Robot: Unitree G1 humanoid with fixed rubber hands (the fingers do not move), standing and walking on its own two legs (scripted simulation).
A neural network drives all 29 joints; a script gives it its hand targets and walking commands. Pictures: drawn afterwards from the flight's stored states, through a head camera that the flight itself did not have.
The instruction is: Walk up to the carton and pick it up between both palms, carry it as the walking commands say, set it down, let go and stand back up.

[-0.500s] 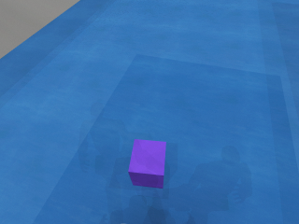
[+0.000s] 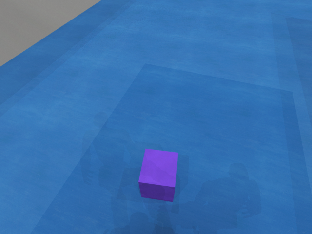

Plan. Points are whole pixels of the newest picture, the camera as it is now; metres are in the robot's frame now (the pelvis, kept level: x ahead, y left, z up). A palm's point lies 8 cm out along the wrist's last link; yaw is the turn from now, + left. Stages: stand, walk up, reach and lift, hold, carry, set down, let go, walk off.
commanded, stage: walk up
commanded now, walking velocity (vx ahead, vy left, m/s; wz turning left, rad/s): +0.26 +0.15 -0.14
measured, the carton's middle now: (159, 175) +0.54 +0.01 -0.64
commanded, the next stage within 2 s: none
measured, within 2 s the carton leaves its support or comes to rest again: neither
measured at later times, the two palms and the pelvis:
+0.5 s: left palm (61, 220) +0.18 +0.30 -0.13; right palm out of the picture +0.08 -0.21 -0.11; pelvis +0.10 +0.05 +0.01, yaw -1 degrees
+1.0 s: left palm (62, 222) +0.18 +0.30 -0.13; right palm out of the picture +0.13 -0.22 -0.13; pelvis +0.09 +0.04 +0.00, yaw -1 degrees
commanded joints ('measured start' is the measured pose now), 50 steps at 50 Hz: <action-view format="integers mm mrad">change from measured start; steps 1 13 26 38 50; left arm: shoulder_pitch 208 136 -43 -31 -17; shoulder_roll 275 64 21 123 85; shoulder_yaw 97 56 12 46 41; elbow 29 5 -24 31 59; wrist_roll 54 24 -12 7 -3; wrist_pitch -12 -65 2 -37 -17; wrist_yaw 31 -10 -17 11 3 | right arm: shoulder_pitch -146 257 67 108 -13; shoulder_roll -152 -205 -141 -71 -99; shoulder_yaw -41 -66 -11 -8 -15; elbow -117 63 -13 39 44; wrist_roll -71 -57 -12 -16 -16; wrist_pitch -8 -81 -67 0 -32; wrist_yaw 38 12 -19 -4 -8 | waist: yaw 106 -94 4 -10 27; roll -97 232 303 -201 39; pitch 92 -187 -51 -81 22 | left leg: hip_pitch -478 466 185 16 -5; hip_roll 47 231 138 -21 53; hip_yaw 5 -194 -20 49 -67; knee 350 -373 -246 -13 -335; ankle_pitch -118 182 958 -121 89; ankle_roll -3 84 150 28 70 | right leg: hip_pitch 117 -206 -80 90 38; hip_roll -510 -81 13 -217 -72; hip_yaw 752 95 77 269 173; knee -467 255 83 -136 -158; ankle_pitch -670 0 19 763 96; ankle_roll -168 30 83 -72 22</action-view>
